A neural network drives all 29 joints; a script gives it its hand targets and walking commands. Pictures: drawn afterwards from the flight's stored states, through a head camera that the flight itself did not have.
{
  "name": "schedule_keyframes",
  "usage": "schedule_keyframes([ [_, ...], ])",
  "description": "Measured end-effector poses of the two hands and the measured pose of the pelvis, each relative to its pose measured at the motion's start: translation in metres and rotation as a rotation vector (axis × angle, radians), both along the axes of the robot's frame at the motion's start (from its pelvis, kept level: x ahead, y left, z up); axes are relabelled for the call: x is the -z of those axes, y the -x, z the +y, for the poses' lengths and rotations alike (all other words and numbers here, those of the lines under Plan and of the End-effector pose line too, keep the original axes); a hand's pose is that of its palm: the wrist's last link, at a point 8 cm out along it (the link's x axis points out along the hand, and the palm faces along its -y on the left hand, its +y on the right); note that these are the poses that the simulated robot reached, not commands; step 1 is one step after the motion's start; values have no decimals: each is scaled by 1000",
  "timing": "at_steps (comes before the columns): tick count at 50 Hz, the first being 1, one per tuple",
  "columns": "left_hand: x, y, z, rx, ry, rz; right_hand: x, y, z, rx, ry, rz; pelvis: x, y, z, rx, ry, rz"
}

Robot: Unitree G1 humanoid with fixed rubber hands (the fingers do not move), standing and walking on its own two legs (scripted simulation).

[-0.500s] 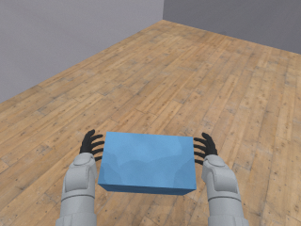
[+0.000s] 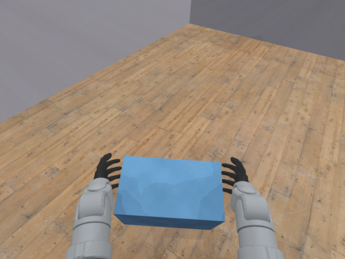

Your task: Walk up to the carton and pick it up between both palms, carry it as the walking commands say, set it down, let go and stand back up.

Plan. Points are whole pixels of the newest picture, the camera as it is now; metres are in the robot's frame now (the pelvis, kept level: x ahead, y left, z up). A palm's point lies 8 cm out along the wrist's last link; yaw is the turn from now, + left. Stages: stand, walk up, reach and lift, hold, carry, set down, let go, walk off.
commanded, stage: set down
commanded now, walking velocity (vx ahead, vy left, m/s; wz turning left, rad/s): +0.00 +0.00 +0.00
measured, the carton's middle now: (169, 195) +0.32 +0.01 -0.06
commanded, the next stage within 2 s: none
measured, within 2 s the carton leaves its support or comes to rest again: neither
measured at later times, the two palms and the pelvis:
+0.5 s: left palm (106, 191) +0.32 +0.18 -0.03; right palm (231, 194) +0.31 -0.15 -0.03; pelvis +0.02 +0.01 +0.00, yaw +0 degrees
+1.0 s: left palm (114, 198) +0.35 +0.18 -0.13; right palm (222, 204) +0.33 -0.16 -0.13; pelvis +0.00 +0.00 -0.04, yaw +0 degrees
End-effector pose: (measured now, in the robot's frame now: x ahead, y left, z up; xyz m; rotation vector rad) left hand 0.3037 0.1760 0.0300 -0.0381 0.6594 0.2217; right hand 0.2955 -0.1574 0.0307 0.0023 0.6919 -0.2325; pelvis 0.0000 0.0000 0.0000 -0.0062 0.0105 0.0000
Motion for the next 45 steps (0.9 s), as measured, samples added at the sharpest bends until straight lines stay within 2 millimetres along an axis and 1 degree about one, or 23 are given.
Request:
schedule_keyframes([
  [5,14,1,5,-14,5,34,13,0,5,-12,1,34,0,-1,1,-3,2,2],
  [11,26,-6,7,-16,10,40,25,-6,7,-17,6,41,-1,-5,3,-4,4,7],
  [19,48,-13,10,33,46,62,44,-13,6,0,19,62,-1,-16,8,-4,10,21],
  [24,62,-16,8,67,42,78,58,-14,4,8,37,76,-2,-23,11,-5,14,31],
  [31,79,-22,10,70,20,88,80,-18,4,-25,11,80,1,-30,11,-3,5,99],
  [36,98,-27,11,62,3,76,100,-25,5,-44,4,66,7,-26,9,-2,-3,183],
  [45,139,-39,8,62,-22,65,143,-36,4,-39,11,54,30,-11,5,8,-17,335],
])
